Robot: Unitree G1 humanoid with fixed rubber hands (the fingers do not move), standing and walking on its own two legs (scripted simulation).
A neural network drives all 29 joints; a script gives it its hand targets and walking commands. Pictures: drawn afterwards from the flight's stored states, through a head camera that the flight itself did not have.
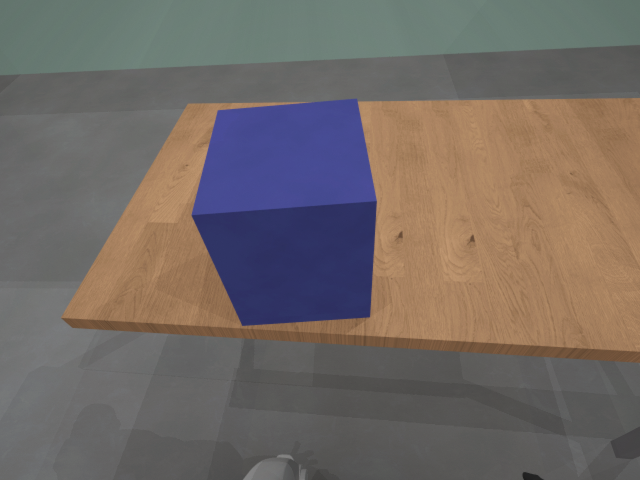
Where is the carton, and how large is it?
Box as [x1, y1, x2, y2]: [192, 99, 376, 325]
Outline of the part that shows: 356,99 218,110 192,211 192,217 242,325 369,316 376,199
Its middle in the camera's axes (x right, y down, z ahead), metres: -0.03 -0.03 +0.58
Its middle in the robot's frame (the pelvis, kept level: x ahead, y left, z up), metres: +0.47 +0.05 +0.05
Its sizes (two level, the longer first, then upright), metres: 0.210 0.200 0.250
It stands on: a table, 0.69 m high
